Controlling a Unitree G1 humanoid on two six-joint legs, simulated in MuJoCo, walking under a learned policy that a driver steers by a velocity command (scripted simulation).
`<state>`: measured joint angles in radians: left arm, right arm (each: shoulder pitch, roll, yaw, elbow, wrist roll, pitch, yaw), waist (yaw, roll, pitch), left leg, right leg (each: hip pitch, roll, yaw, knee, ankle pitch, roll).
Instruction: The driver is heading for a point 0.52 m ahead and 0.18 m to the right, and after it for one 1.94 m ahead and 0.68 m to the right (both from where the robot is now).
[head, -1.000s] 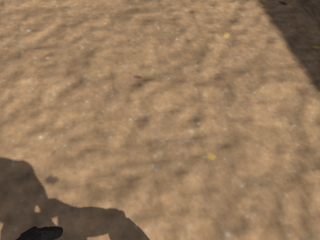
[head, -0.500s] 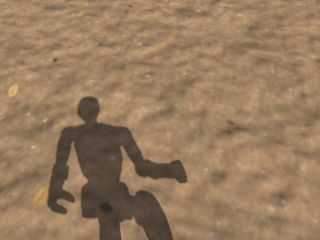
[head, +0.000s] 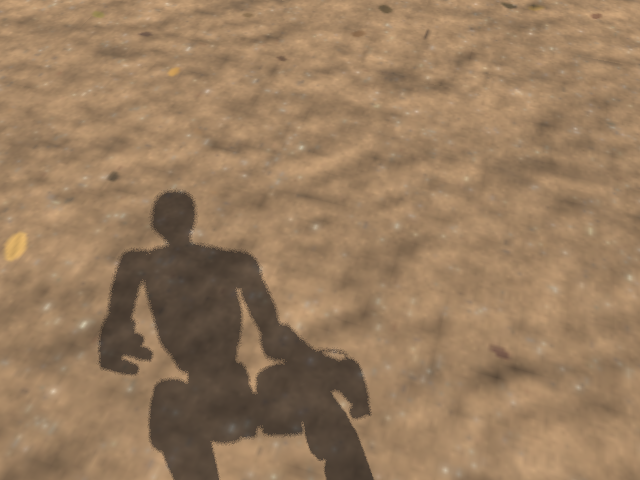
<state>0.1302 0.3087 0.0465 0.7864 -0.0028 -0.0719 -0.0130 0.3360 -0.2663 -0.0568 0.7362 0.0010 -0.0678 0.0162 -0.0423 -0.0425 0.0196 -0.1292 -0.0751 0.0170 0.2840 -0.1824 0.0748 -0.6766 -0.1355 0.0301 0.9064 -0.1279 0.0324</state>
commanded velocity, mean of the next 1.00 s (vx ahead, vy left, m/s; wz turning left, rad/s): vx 0.50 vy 0.00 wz -0.14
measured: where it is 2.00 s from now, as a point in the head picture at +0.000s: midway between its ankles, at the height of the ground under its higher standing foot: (418, 251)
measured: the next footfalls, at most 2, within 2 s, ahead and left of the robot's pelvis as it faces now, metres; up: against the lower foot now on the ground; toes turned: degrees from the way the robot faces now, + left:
right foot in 0.24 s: +0.32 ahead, -0.16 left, +0.00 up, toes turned -2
left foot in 0.76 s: +0.60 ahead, +0.08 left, +0.00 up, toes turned -5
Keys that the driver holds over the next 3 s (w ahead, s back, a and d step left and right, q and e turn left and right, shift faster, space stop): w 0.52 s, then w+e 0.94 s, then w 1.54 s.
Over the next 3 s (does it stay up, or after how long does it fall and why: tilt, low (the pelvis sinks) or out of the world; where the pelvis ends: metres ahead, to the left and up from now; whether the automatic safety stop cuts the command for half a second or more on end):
stays up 1.55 -0.57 0.00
